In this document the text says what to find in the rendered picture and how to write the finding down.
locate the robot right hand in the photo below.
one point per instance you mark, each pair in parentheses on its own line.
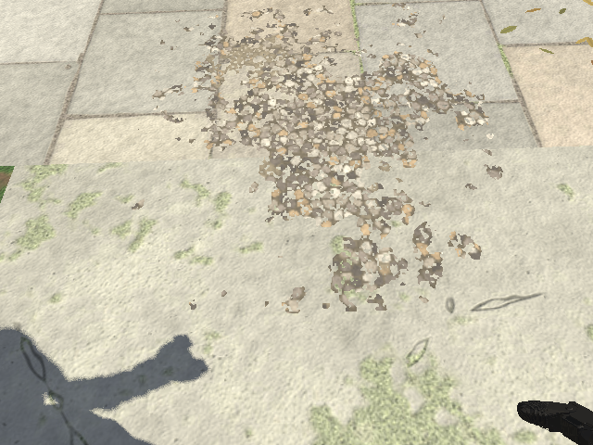
(573,420)

